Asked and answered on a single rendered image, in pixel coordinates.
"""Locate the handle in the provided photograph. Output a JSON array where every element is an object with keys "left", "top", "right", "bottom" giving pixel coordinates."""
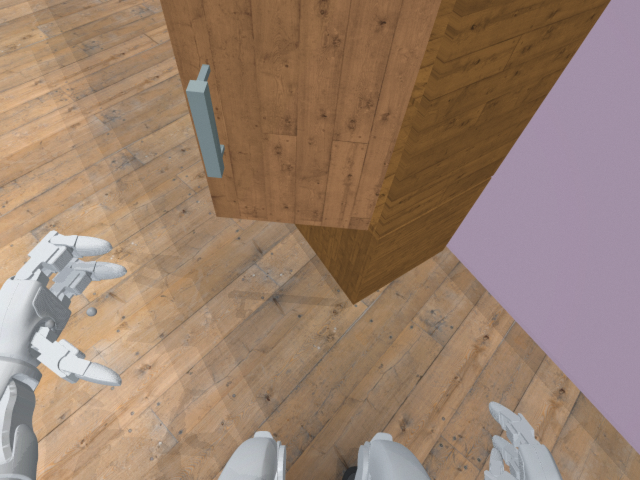
[{"left": 186, "top": 64, "right": 225, "bottom": 178}]

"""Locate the left robot shin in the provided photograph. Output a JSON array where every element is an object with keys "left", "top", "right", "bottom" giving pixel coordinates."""
[{"left": 253, "top": 431, "right": 273, "bottom": 439}]

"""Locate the robot right hand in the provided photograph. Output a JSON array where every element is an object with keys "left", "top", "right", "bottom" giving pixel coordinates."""
[{"left": 484, "top": 401, "right": 563, "bottom": 480}]

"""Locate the left robot forearm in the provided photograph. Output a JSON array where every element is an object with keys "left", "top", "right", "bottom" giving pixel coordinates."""
[{"left": 0, "top": 356, "right": 42, "bottom": 480}]

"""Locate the cupboard door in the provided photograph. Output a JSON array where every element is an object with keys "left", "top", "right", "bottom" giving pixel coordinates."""
[{"left": 160, "top": 0, "right": 442, "bottom": 230}]

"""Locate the right robot thigh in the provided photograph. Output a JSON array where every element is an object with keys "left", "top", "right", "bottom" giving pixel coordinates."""
[{"left": 357, "top": 440, "right": 431, "bottom": 480}]

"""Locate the robot left hand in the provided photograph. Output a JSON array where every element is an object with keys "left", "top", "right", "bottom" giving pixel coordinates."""
[{"left": 0, "top": 230, "right": 127, "bottom": 386}]

